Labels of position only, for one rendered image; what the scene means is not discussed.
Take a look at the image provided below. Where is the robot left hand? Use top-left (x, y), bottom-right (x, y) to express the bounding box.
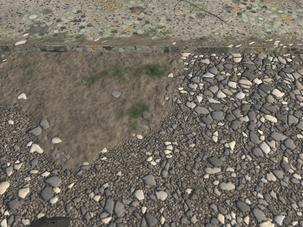
top-left (28, 216), bottom-right (71, 227)

